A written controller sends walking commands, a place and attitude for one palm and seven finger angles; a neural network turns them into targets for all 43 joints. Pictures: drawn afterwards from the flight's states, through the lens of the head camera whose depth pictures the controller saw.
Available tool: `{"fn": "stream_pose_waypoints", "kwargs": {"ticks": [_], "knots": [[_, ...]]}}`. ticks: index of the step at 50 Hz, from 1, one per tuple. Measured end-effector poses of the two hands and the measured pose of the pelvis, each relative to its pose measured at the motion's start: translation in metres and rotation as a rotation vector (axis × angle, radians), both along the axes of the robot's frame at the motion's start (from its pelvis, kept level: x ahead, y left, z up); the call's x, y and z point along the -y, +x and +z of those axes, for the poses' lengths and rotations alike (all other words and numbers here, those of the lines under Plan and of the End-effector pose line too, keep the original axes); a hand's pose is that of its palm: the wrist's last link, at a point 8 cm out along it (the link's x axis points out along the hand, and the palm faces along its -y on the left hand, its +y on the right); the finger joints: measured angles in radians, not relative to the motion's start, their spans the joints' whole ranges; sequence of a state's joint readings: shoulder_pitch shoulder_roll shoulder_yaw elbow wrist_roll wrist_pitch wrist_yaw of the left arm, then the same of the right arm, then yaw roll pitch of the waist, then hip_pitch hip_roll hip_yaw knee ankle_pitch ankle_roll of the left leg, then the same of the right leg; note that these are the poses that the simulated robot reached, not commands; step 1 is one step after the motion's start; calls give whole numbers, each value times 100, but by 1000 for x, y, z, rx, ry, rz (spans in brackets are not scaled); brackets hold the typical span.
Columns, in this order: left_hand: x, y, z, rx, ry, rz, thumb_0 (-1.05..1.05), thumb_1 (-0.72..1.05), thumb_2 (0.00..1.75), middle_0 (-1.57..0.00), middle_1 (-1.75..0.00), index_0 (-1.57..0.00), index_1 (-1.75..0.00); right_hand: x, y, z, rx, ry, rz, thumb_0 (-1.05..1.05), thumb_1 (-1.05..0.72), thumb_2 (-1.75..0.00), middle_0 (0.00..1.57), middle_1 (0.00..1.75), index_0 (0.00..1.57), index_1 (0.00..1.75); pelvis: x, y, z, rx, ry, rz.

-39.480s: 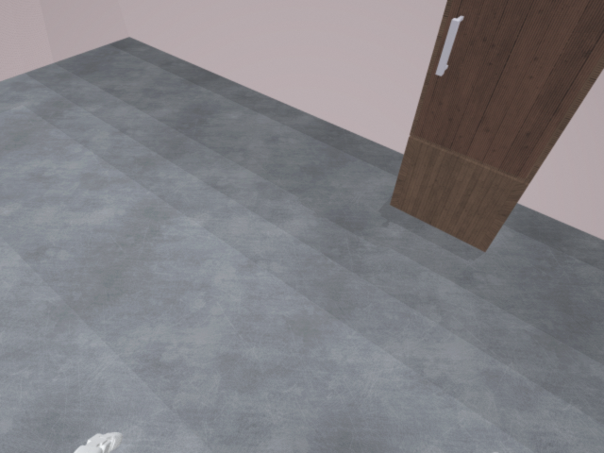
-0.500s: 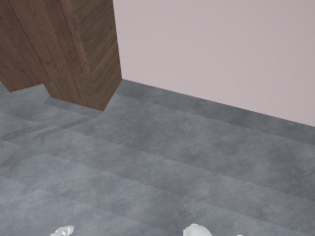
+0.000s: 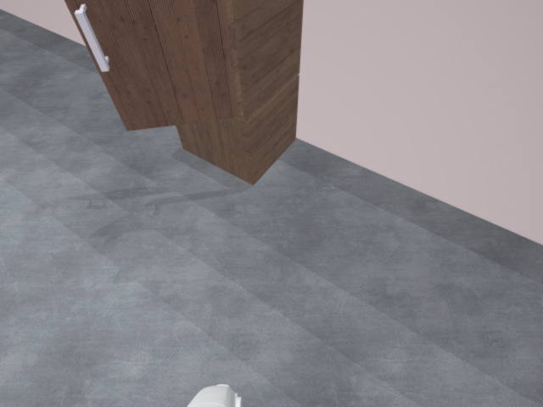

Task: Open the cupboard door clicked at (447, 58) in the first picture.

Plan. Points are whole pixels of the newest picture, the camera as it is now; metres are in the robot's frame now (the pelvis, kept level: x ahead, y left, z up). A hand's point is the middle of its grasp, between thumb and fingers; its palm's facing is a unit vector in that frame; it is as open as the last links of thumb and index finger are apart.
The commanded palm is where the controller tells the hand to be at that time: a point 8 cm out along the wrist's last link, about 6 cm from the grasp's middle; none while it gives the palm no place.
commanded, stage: turn to face it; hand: left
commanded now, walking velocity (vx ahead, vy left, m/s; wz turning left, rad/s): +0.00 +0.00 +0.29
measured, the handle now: (94, 39) +1.00 +0.56 +0.01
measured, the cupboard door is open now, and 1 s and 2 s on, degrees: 44 44 44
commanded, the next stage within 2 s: take the last steps up to it in 0.10 s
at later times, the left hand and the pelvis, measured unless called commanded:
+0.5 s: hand out of the picture +0.06 +0.23 -0.16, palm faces +0.16 -0.96 -0.21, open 7.4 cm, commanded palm none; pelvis +0.02 +0.03 +0.00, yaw +7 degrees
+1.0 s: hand out of the picture +0.02 +0.23 -0.19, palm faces +0.36 -0.92 -0.14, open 7.3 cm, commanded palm none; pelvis +0.15 +0.11 -0.02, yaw +15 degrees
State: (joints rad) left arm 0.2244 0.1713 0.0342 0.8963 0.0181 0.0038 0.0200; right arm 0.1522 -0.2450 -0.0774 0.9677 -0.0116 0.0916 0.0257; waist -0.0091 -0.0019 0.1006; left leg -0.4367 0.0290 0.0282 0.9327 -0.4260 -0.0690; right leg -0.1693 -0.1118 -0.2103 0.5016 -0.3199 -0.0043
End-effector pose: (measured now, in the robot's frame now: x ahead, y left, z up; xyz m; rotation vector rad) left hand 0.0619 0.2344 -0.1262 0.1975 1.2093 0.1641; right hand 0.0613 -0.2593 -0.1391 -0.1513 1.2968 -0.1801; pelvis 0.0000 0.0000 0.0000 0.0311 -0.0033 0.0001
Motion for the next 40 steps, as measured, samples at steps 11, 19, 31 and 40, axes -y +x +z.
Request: {"fn": "stream_pose_waypoints", "kwargs": {"ticks": [11,19,31,40], "knots": [[-57,-78,-34,-182,-23,178,0,91,90,-20,-30,-20,-30,-62,84,16,173,-54,203,0,-91,-90,20,30,20,30,-34,2,-12,-2,-32,78],[-61,-54,-12,-89,-34,178,0,91,90,-20,-30,-19,-30,-82,61,16,126,-7,214,0,-91,-90,20,30,20,30,-40,6,2,-5,-50,111],[-28,-1,-2,52,-9,184,0,91,90,-20,-30,-20,-30,-37,13,-20,-116,24,165,0,-92,-90,20,30,20,30,-20,41,-9,10,-20,176],[-10,-44,1,-164,-72,297,0,92,90,-20,-30,-20,-30,-60,89,-1,-87,40,211,0,-92,-90,20,30,20,30,-37,89,8,-5,-6,221]]}}
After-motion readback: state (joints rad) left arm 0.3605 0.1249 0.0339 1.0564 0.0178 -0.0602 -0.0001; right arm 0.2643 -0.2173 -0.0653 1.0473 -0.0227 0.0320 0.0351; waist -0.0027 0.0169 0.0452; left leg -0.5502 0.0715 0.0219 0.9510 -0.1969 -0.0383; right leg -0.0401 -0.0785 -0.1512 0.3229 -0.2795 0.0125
